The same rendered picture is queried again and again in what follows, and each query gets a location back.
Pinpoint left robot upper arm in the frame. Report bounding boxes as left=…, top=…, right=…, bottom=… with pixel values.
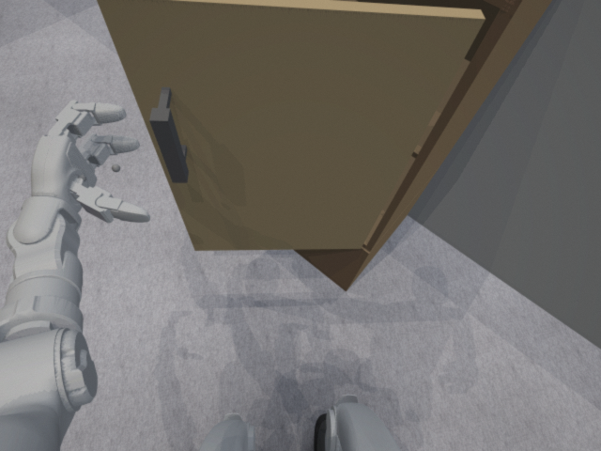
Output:
left=0, top=328, right=98, bottom=451

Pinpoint robot left forearm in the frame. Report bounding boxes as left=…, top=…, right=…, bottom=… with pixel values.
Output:
left=0, top=195, right=84, bottom=343

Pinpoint right robot shin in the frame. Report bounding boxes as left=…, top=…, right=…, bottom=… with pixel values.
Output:
left=325, top=395, right=358, bottom=451

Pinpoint cupboard door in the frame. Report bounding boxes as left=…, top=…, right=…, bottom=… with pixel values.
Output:
left=97, top=0, right=485, bottom=251

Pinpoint robot shin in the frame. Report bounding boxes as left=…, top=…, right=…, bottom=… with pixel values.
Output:
left=223, top=413, right=243, bottom=421
left=325, top=395, right=358, bottom=451

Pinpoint left robot shin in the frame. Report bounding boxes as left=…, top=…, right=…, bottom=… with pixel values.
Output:
left=223, top=413, right=243, bottom=421

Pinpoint left robot hand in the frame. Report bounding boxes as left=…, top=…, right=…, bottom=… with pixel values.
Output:
left=31, top=100, right=150, bottom=223

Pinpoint handle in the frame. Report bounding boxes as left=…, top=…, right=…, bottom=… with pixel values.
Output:
left=149, top=87, right=189, bottom=183

